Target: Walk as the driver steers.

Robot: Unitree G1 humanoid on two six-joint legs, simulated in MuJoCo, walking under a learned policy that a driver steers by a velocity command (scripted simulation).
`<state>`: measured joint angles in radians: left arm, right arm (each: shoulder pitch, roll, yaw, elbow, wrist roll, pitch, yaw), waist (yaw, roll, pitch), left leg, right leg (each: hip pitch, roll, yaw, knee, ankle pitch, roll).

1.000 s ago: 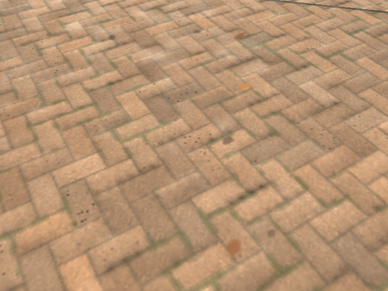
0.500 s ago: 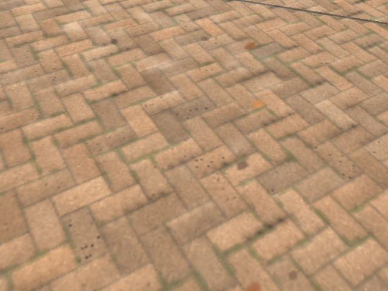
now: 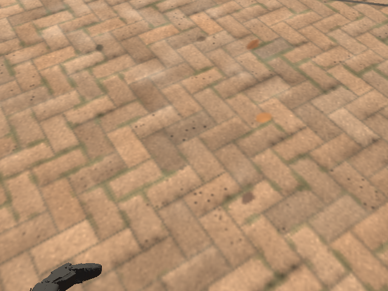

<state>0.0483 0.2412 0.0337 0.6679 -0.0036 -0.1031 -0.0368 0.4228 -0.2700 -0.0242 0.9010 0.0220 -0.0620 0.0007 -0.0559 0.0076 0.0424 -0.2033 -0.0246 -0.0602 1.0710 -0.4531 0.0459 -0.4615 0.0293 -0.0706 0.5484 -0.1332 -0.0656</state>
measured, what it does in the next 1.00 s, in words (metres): walks ahead, turning left: left foot, then right foot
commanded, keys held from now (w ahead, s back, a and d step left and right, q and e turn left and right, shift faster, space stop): w+q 1.00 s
